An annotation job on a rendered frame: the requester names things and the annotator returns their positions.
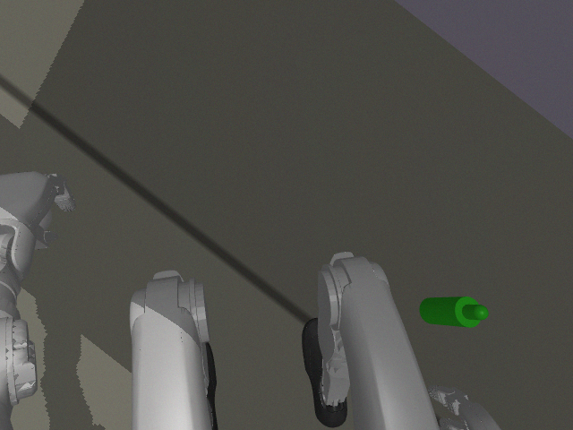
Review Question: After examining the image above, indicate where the left robot arm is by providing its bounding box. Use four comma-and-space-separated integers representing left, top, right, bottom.
0, 219, 38, 430

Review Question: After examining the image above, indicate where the right robot foot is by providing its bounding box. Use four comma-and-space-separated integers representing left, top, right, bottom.
302, 318, 347, 427

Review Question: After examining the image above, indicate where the right robot hand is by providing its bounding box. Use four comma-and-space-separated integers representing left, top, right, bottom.
428, 385, 501, 430

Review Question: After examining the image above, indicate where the left robot hand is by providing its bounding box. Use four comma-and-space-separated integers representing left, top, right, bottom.
0, 171, 76, 250

